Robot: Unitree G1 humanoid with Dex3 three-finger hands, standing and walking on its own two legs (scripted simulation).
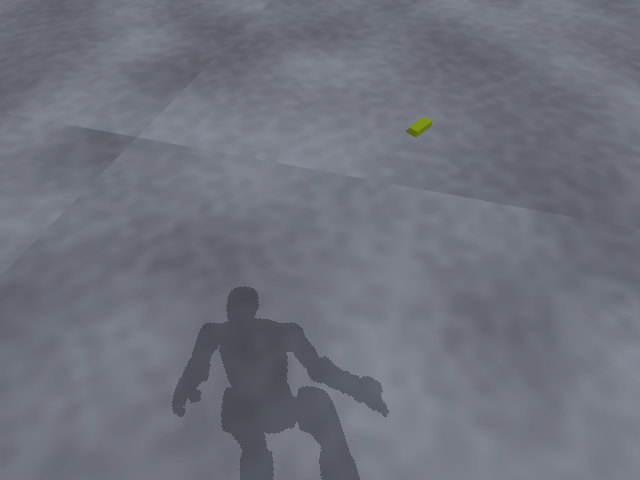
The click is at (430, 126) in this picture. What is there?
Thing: flat box
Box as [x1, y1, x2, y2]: [408, 117, 431, 136]
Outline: 431,120 423,117 409,127 408,133 417,136 430,126
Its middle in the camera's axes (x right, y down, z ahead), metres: +0.55 -0.63 +2.12
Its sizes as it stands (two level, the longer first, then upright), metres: 0.141 0.055 0.036
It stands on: the floor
